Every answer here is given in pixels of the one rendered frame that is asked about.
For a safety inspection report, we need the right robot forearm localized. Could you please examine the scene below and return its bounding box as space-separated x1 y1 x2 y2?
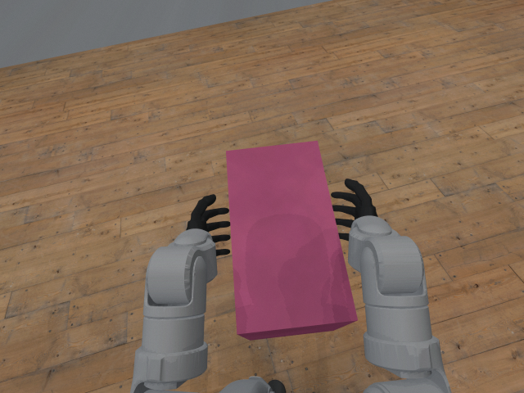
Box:
348 215 452 393

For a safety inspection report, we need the carton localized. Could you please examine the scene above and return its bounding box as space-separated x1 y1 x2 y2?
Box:
226 141 358 341

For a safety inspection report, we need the left robot shin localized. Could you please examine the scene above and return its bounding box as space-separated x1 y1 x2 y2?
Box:
249 376 272 389

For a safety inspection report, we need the left robot hand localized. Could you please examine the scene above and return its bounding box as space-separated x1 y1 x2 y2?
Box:
186 194 230 256

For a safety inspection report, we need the right robot hand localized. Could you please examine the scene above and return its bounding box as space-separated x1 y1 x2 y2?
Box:
331 178 378 241

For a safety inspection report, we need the left robot forearm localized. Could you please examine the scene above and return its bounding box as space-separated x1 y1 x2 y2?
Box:
130 228 218 393

